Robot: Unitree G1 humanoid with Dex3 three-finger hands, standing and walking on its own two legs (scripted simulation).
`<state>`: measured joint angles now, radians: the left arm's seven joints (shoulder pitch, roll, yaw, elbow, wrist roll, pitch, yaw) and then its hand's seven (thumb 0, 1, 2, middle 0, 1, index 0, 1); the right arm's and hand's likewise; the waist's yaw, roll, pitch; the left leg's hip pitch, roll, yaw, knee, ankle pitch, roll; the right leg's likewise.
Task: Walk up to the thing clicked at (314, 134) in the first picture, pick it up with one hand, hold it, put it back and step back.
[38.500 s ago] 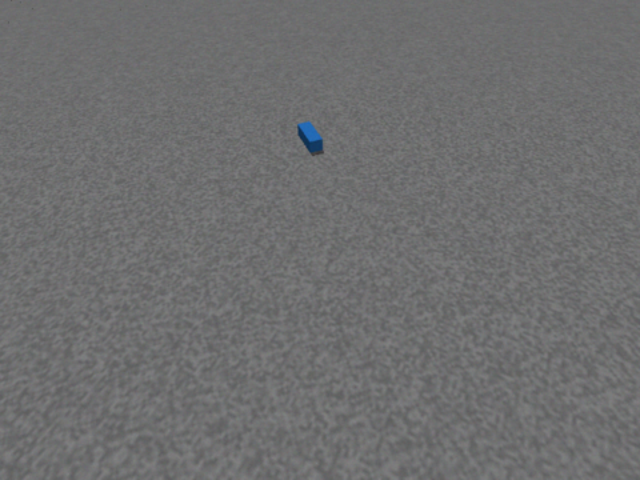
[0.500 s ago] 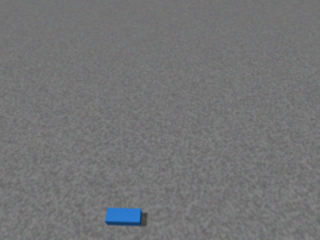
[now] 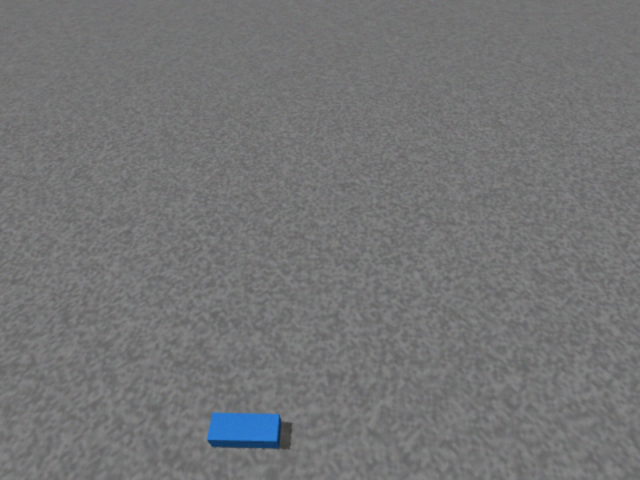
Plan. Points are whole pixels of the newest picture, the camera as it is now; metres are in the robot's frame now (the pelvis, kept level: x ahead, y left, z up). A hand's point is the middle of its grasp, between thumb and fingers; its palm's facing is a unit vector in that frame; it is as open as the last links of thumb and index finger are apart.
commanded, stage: step back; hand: left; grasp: from above
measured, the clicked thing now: (245, 430) +0.42 +0.26 -0.75
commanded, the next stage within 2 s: none
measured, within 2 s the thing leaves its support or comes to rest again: neither
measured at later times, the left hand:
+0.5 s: hand out of the picture +0.06 +0.32 -0.18, palm faces -0.06 -0.93 -0.37, open 7.4 cm
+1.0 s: hand out of the picture -0.07 +0.33 -0.16, palm faces -0.01 -0.92 -0.39, open 7.4 cm
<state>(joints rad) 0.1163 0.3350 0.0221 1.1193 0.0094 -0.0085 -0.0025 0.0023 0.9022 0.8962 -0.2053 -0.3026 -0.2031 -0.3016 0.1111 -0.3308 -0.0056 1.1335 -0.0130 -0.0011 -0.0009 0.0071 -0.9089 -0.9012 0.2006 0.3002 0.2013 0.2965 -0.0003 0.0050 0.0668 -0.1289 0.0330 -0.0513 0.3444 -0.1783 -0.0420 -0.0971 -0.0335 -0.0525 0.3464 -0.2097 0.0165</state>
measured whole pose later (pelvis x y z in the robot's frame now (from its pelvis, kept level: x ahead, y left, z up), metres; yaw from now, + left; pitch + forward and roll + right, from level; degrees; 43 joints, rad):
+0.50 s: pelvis -0.08 +0.06 -0.02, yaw -1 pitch -1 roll -1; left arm 0.06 0.40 0.07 0.89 0.00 0.06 0.03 0.00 0.90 0.90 -0.20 -0.30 -0.20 -0.30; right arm 0.14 -0.34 -0.04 0.90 -0.03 0.02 -0.02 0.01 -0.91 -0.90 0.20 0.30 0.20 0.30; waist -0.03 -0.04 0.22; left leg -0.31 -0.02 0.02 0.59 -0.25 0.06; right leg -0.42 0.09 0.13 1.10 -0.54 0.02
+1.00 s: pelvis -0.21 +0.07 -0.03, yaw +0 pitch -2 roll +1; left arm 0.10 0.39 0.06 0.76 0.02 0.04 0.01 0.00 0.90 0.90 -0.21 -0.30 -0.21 -0.30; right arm 0.16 -0.39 -0.05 0.89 -0.02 0.03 -0.02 0.01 -0.91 -0.90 0.20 0.30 0.20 0.30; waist 0.00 -0.03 0.19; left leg -0.23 -0.05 -0.04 0.64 -0.37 0.02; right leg -0.39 -0.05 0.00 0.68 -0.25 0.02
